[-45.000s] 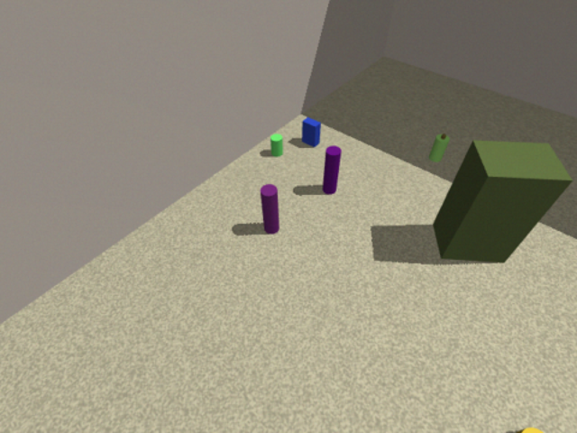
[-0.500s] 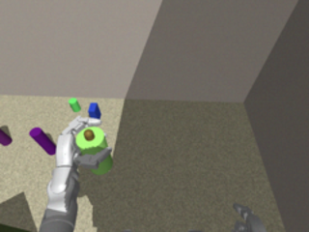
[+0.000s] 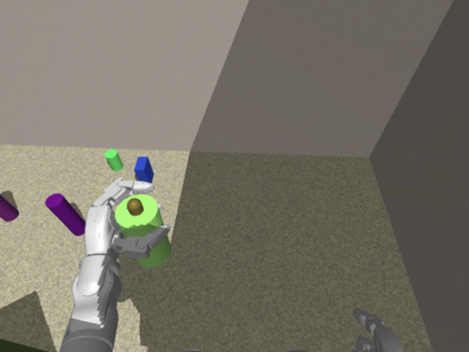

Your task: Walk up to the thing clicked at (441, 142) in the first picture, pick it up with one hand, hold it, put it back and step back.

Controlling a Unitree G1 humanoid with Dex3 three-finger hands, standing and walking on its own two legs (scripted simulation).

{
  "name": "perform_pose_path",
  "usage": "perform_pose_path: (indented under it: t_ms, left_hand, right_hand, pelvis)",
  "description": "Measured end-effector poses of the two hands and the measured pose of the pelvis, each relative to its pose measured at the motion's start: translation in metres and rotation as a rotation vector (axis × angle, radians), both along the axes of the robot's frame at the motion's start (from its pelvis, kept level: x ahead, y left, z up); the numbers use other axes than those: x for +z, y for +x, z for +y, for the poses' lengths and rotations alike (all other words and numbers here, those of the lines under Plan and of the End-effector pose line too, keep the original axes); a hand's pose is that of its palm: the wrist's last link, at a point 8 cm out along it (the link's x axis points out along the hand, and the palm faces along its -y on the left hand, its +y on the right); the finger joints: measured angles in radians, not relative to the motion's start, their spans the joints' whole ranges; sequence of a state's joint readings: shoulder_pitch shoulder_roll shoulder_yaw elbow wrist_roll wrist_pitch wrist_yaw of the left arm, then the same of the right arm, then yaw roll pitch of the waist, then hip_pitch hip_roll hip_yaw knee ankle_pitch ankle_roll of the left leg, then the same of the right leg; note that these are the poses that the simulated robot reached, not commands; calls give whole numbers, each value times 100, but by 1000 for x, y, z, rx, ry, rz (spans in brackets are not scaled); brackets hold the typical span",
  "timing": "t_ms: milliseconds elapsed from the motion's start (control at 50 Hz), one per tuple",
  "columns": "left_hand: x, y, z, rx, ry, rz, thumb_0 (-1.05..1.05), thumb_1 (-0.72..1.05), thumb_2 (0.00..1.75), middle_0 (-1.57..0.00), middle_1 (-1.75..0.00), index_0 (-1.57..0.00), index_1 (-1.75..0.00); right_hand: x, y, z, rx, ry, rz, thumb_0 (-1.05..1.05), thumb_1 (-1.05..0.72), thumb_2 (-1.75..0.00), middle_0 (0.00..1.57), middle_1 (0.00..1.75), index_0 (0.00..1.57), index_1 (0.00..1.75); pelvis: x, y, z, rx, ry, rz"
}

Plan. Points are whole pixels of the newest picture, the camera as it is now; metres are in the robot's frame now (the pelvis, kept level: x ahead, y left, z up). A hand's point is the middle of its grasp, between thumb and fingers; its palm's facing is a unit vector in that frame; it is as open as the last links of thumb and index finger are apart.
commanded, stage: crouch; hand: left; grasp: from the side
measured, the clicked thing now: (144, 229) +0.33 +0.17 +0.03
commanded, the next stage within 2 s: lower in 1.86 s
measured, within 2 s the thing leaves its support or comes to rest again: neither
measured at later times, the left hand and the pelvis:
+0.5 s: hand (157, 246) +0.34 +0.17 -0.08, palm faces +0.11 -0.99 +0.00, open 9.5 cm; pelvis -0.02 +0.00 -0.08, yaw +0 degrees
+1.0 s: hand (168, 277) +0.37 +0.20 -0.33, palm faces +0.16 -0.99 -0.02, open 9.5 cm; pelvis -0.07 +0.00 -0.29, yaw -3 degrees
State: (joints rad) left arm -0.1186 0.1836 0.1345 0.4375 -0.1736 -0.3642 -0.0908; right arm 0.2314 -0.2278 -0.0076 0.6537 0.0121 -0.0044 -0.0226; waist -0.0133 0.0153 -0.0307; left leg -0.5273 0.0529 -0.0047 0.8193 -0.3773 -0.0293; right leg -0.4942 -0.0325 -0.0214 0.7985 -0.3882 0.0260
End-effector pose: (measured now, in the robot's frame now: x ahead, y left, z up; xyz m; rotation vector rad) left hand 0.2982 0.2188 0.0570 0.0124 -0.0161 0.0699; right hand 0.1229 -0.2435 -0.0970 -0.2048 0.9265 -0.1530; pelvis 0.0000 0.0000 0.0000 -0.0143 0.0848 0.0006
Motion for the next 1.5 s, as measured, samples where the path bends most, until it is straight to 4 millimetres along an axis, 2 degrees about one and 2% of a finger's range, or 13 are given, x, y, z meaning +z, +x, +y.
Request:
perform_pose_path:
  t_ms: [100,180,260,360,460,640,820,1040,1160,1300,1400,1500]
  left_hand:
    - [2,1,-2,-10,12,-9,1,-22,99,-78,-95,-72,-97]
    - [-5,1,-3,3,-3,6,1,-22,99,-78,-95,-72,-97]
    - [-27,1,-1,40,-26,38,1,-22,99,-78,-95,-72,-97]
    - [-67,1,2,62,-28,66,1,-22,99,-78,-96,-71,-97]
    - [-115,11,5,43,-19,34,1,-22,99,-78,-96,-71,-98]
    - [-210,39,14,30,7,-9,1,-22,99,-78,-96,-71,-98]
    - [-298,39,22,72,6,16,1,-22,99,-78,-96,-72,-97]
    - [-401,40,30,86,12,16,1,-22,99,-79,-95,-72,-97]
    - [-438,55,32,76,14,0,1,-22,100,-79,-95,-72,-97]
    - [-471,68,37,85,5,15,1,-23,100,-79,-95,-72,-97]
    - [-494,68,39,82,3,32,1,-23,100,-79,-95,-72,-97]
    - [-514,70,39,79,0,31,1,-23,100,-79,-95,-72,-96]
  right_hand:
    - [0,0,0,0,2,-7,1,-92,-91,20,30,20,30]
    - [-1,1,0,4,4,-11,1,-91,-90,20,30,20,30]
    - [-7,-1,-1,13,1,-2,1,-90,-90,20,30,20,30]
    - [-24,-7,-6,33,-21,32,1,-89,-90,20,30,20,30]
    - [-60,-17,-15,49,-57,76,1,-89,-90,20,30,20,30]
    - [-154,-34,-19,59,-72,187,1,-90,-90,20,30,20,30]
    - [-244,-46,-10,103,-31,270,1,-91,-91,20,30,20,30]
    - [-328,-79,-19,135,-73,328,1,-91,-91,20,30,20,30]
    - [-363,-108,-24,114,-95,387,1,-92,-91,20,30,20,30]
    - [-390,-139,-24,91,-100,459,1,-92,-91,20,30,20,30]
    - [-401,-149,-24,99,-109,488,1,-92,-91,20,30,20,30]
    - [-408,-149,-26,119,-128,501,1,-91,-91,20,30,20,30]
  pelvis:
    - [0,-1,0,1,0,-2]
    - [-2,-4,0,1,0,9]
    - [-8,-8,-1,1,0,39]
    - [-25,-15,-2,3,-1,111]
    - [-61,-22,-2,4,-9,219]
    - [-147,-30,1,-11,-20,393]
    - [-219,-44,0,-23,-20,482]
    - [-309,-74,-2,-36,-28,481]
    - [-349,-83,0,-46,-37,459]
    - [-380,-86,2,-62,-50,437]
    - [-396,-86,3,-72,-59,419]
    - [-407,-87,3,-84,-68,402]
